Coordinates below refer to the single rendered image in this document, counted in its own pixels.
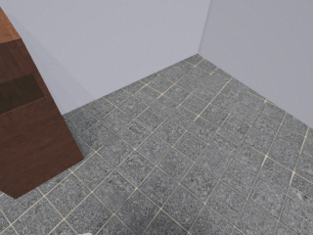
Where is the cabinet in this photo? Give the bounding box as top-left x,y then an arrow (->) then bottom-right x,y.
0,7 -> 84,199

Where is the drawer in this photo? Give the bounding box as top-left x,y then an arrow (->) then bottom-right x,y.
0,72 -> 45,115

